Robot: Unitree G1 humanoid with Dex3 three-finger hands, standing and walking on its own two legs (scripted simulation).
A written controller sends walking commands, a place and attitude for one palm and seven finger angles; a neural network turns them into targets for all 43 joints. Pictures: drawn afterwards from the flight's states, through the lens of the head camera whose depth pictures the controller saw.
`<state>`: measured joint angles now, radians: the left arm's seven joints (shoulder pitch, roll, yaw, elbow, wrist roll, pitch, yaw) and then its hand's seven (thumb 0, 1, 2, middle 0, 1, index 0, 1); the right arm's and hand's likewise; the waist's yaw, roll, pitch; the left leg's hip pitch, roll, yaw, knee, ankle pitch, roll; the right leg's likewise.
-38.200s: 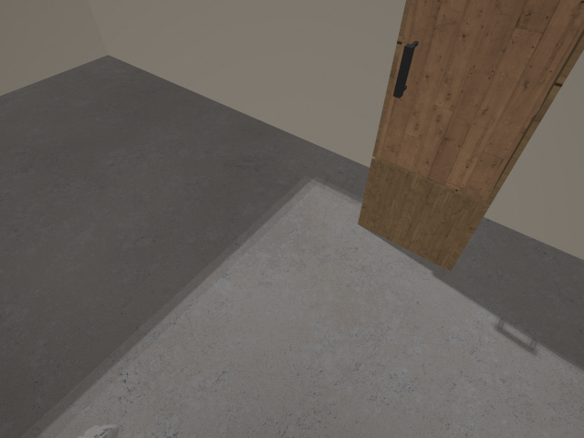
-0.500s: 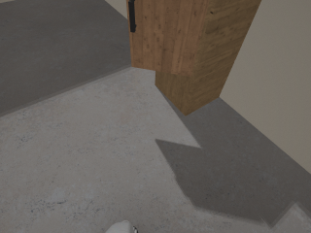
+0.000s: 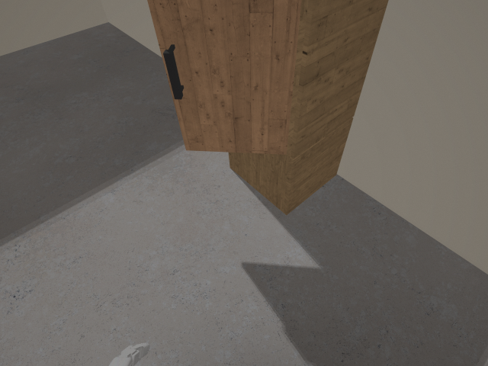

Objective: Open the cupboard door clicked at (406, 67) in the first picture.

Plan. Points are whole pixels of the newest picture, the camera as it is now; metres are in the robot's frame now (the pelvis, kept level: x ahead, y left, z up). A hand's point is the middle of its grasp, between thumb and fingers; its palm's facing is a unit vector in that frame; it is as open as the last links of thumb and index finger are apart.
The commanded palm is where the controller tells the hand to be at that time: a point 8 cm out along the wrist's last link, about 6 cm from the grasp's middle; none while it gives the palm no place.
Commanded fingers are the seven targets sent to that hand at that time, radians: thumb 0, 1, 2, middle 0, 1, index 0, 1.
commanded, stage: take the last steps up to it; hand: left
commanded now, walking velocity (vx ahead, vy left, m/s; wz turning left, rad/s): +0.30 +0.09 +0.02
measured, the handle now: (175, 72) +0.90 +0.25 +0.02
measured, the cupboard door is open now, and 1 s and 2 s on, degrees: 43 43 43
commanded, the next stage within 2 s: come to a stop and stand still in 0.62 s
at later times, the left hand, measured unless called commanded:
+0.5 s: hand (120, 350) +0.18 +0.26 -0.17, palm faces +0.05 -0.98 -0.17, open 7.4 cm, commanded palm none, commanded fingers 0.00 0.90 0.90 -0.20 -0.30 -0.20 -0.30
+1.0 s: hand (148, 255) +0.38 +0.26 -0.17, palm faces +0.02 -0.98 -0.21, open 7.3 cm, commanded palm none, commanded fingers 0.00 0.90 0.90 -0.20 -0.30 -0.20 -0.30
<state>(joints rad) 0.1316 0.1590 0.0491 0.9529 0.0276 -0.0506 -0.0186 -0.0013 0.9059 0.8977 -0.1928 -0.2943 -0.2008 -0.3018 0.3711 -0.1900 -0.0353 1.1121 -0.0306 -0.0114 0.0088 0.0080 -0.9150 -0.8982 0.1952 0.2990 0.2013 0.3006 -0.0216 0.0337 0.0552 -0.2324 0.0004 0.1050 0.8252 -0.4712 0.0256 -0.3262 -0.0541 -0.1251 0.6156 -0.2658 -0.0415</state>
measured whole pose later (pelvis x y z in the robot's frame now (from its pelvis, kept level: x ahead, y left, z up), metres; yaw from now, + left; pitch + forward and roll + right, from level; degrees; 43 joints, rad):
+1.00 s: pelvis +0.33 +0.07 +0.00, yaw -2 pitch +0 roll +0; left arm 0.19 0.18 0.04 1.05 0.01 0.03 0.03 -0.01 0.93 0.90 -0.20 -0.29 -0.20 -0.30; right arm 0.22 -0.16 -0.03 1.07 -0.02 0.01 -0.03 0.01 -0.93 -0.90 0.20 0.30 0.20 0.30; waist 0.00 -0.01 0.06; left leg -0.27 0.03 0.10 0.56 -0.28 0.01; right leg -0.23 -0.05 -0.10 0.61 -0.35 0.00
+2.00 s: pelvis +0.29 +0.09 +0.01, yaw -3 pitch -1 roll +1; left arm 0.26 0.21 -0.01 1.06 0.02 0.00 0.02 0.00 0.90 0.90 -0.19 -0.29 -0.20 -0.30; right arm 0.28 -0.21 0.01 1.06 -0.02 -0.02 -0.01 0.01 -0.91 -0.90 0.20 0.30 0.20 0.30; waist 0.00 0.03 0.04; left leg -0.20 -0.04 0.10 0.44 -0.23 0.06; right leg -0.22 -0.04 -0.01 0.49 -0.26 0.01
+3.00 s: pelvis +0.27 +0.04 -0.07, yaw -1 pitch +12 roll +1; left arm 0.33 0.21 0.22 0.30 -0.32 -0.62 -0.49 0.00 0.67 0.80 -0.21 -0.44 -0.22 -0.45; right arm 0.13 -0.28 -0.07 0.56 0.03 -0.29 -0.02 0.01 -0.91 -0.90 0.20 0.30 0.20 0.30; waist 0.02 -0.02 -0.13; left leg -0.81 0.02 0.03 1.08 -0.46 -0.01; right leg -0.81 -0.01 -0.07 1.11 -0.52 -0.06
